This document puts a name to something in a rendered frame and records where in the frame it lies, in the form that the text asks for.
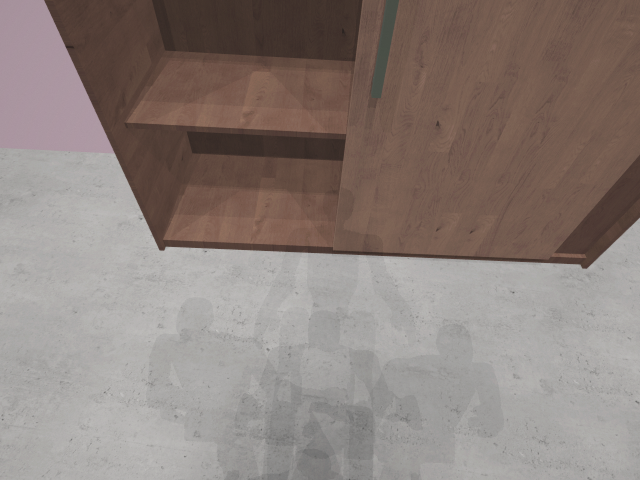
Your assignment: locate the handle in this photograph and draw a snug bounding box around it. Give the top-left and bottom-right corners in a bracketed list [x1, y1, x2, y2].
[371, 0, 399, 98]

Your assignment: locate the wardrobe door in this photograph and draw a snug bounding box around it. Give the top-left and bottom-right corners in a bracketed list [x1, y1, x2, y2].
[554, 155, 640, 254]
[333, 0, 640, 260]

